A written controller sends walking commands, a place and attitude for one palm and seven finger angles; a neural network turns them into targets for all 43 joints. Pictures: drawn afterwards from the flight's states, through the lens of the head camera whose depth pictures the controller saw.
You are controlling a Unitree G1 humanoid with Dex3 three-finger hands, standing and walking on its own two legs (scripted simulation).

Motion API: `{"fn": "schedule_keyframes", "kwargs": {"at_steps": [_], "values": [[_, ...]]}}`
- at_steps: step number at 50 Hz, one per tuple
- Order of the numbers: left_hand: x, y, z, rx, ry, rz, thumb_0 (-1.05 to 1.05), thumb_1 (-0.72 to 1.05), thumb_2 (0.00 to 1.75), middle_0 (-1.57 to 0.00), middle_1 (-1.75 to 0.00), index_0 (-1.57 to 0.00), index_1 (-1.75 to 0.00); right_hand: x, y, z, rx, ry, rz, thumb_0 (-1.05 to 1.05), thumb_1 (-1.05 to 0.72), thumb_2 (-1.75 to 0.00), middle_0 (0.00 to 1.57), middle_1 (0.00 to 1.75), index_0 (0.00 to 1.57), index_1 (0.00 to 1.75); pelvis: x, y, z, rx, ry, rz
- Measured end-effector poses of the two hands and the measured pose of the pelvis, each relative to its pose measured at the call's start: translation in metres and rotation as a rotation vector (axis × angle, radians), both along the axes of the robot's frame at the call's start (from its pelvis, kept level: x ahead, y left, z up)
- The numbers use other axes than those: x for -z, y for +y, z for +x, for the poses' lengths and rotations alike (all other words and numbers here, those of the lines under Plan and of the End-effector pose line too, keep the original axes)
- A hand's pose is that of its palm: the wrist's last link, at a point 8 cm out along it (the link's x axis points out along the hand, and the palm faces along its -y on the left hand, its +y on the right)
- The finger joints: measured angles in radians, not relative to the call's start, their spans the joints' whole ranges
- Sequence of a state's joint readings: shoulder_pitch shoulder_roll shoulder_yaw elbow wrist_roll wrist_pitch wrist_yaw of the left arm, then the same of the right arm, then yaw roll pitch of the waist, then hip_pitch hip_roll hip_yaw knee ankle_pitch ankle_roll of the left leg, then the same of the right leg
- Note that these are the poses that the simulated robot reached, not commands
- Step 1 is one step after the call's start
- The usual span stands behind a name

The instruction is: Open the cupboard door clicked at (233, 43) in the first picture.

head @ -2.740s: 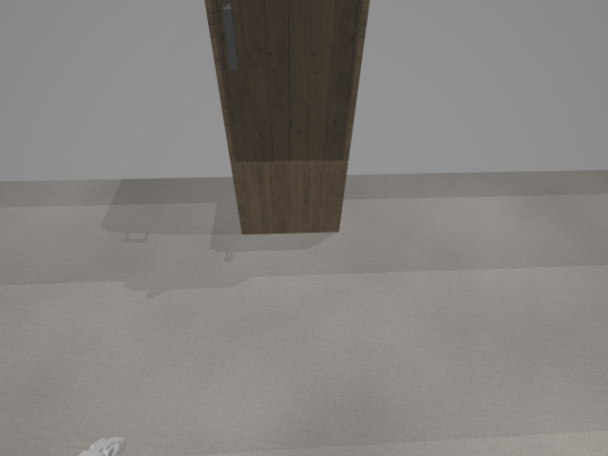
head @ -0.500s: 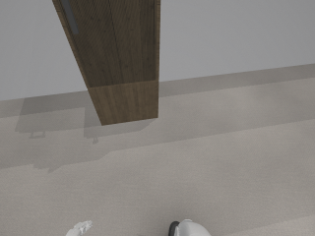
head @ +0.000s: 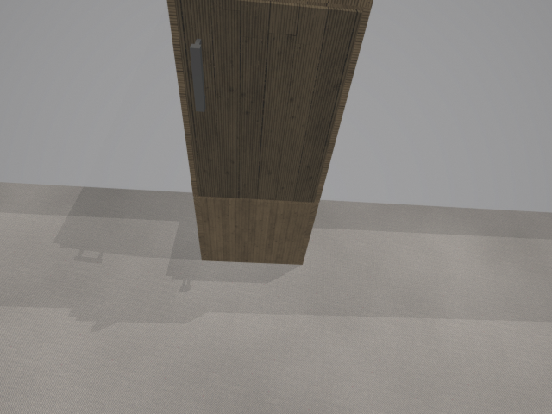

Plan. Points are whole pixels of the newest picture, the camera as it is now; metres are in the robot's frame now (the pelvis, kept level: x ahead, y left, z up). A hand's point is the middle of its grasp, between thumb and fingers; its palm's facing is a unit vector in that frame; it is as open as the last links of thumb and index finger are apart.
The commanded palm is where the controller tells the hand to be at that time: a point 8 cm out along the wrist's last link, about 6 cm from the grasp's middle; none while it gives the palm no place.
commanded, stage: take the last steps up to it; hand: left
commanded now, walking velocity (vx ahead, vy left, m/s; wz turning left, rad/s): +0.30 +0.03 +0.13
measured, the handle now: (199, 76) +0.79 +0.24 +0.09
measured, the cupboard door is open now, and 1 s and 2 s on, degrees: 0 0 0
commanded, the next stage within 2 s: come to a stop and stand still in 0.72 s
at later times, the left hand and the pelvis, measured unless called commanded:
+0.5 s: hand out of the picture +0.06 +0.12 -0.16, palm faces +0.14 -0.98 -0.16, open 7.4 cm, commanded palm none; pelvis +0.11 -0.04 +0.01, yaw +4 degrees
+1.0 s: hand (155, 342) +0.27 +0.23 -0.17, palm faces +0.10 -0.97 -0.20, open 7.4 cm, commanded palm none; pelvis +0.25 +0.04 +0.01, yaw +3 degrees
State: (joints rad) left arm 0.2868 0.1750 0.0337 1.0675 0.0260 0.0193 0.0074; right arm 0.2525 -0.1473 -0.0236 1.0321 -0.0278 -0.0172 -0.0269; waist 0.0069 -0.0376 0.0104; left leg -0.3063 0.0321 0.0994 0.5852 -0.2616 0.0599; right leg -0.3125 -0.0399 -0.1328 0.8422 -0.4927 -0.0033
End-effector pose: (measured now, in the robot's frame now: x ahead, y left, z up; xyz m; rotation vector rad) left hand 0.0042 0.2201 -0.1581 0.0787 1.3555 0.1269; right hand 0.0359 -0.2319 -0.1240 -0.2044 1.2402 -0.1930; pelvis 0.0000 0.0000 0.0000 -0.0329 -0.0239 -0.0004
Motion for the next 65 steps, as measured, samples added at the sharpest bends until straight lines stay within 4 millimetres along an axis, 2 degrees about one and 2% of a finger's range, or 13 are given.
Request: {"fn": "schedule_keyframes", "kwargs": {"at_steps": [7, 14, 18, 25, 31, 37, 40, 43, 47, 51, 54, 60, 65], "values": [[-0.02, -0.001, -0.001, -0.006, 0.067, 0.015, 0.01, 0.91, 0.89, -0.2, -0.3, -0.2, -0.3, 0.002, 0.008, -0.009, 0.02, 0.088, 0.054, 0.0, -0.93, -0.89, 0.2, 0.3, 0.2, 0.3, -0.012, -0.002, 0.023, -0.015, 0.021, 0.018], [-0.025, -0.019, 0.044, 0.003, 0.009, 0.058, 0.01, 0.91, 0.89, -0.19, -0.3, -0.19, -0.3, 0.022, 0.0, -0.024, 0.068, 0.201, 0.127, 0.0, -0.92, -0.89, 0.2, 0.3, 0.2, 0.3, -0.005, -0.023, 0.051, -0.024, 0.008, 0.05], [-0.024, -0.032, 0.061, -0.048, -0.055, 0.078, 0.01, 0.91, 0.89, -0.2, -0.3, -0.2, -0.3, 0.032, -0.013, -0.01, 0.037, 0.254, 0.147, 0.0, -0.91, -0.89, 0.2, 0.3, 0.2, 0.3, 0.001, -0.035, 0.071, -0.053, -0.006, 0.042], [-0.03, -0.054, 0.05, -0.104, 0.048, 0.031, 0.0, 0.91, 0.89, -0.2, -0.3, -0.2, -0.3, 0.013, -0.029, 0.086, -0.006, 0.116, 0.111, 0.0, -0.91, -0.89, 0.2, 0.3, 0.2, 0.3, -0.013, -0.036, 0.111, -0.062, 0.001, 0.044], [-0.026, -0.061, 0.043, -0.156, 0.17, -0.035, 0.01, 0.91, 0.89, -0.2, -0.3, -0.2, -0.3, 0.004, -0.014, 0.18, -0.083, 0.022, 0.08, 0.0, -0.92, -0.89, 0.19, 0.3, 0.2, 0.3, -0.01, -0.018, 0.149, -0.084, 0.015, 0.023], [-0.008, -0.033, 0.058, -0.201, 0.277, -0.068, 0.01, 0.91, 0.89, -0.2, -0.3, -0.2, -0.3, 0.01, 0.03, 0.271, -0.173, -0.06, 0.052, 0.0, -0.92, -0.89, 0.19, 0.3, 0.2, 0.3, 0.009, 0.017, 0.197, -0.092, 0.025, 0.002], [-0.001, -0.007, 0.086, -0.178, 0.285, -0.054, 0.01, 0.91, 0.89, -0.2, -0.3, -0.2, -0.3, 0.011, 0.049, 0.292, -0.166, -0.094, 0.048, 0.0, -0.91, -0.89, 0.2, 0.3, 0.2, 0.3, 0.011, 0.03, 0.214, -0.076, 0.014, 0.02], [-0.003, 0.021, 0.134, -0.131, 0.217, -0.014, 0.01, 0.91, 0.89, -0.2, -0.3, -0.2, -0.3, 0.005, 0.06, 0.294, -0.11, -0.101, 0.053, -0.01, -0.92, -0.89, 0.2, 0.3, 0.2, 0.3, 0.004, 0.038, 0.228, -0.055, 0.007, 0.032], [-0.01, 0.05, 0.208, -0.079, 0.08, 0.043, 0.01, 0.91, 0.89, -0.2, -0.3, -0.19, -0.3, -0.002, 0.056, 0.294, -0.067, -0.086, 0.025, -0.03, -0.96, -0.89, 0.2, 0.3, 0.21, 0.3, -0.004, 0.045, 0.242, -0.047, 0.006, 0.043], [-0.017, 0.061, 0.27, -0.043, -0.042, 0.08, 0.01, 0.91, 0.89, -0.19, -0.3, -0.19, -0.3, 0.002, 0.051, 0.285, -0.045, -0.022, 0.02, -0.02, -0.95, -0.89, 0.2, 0.3, 0.21, 0.3, -0.006, 0.044, 0.251, -0.052, 0.0, 0.044], [-0.022, 0.061, 0.302, -0.016, -0.1, 0.098, 0.0, 0.91, 0.89, -0.19, -0.3, -0.19, -0.3, 0.007, 0.045, 0.275, -0.02, 0.021, 0.029, -0.02, -0.94, -0.89, 0.2, 0.3, 0.21, 0.3, -0.005, 0.039, 0.255, -0.049, -0.004, 0.044], [-0.033, 0.043, 0.331, 0.031, -0.152, 0.132, 0.0, 0.91, 0.89, -0.19, -0.3, -0.19, -0.3, 0.023, 0.024, 0.254, 0.028, 0.08, 0.068, -0.01, -0.92, -0.89, 0.2, 0.3, 0.21, 0.3, -0.001, 0.018, 0.256, -0.032, 0.002, 0.049], [-0.036, 0.018, 0.322, 0.054, -0.142, 0.144, 0.0, 0.91, 0.89, -0.2, -0.3, -0.2, -0.3, 0.032, 0.004, 0.239, 0.057, 0.119, 0.098, 0.0, -0.92, -0.89, 0.2, 0.3, 0.2, 0.3, 0.001, 0.0, 0.252, -0.038, 0.005, 0.051]]}}
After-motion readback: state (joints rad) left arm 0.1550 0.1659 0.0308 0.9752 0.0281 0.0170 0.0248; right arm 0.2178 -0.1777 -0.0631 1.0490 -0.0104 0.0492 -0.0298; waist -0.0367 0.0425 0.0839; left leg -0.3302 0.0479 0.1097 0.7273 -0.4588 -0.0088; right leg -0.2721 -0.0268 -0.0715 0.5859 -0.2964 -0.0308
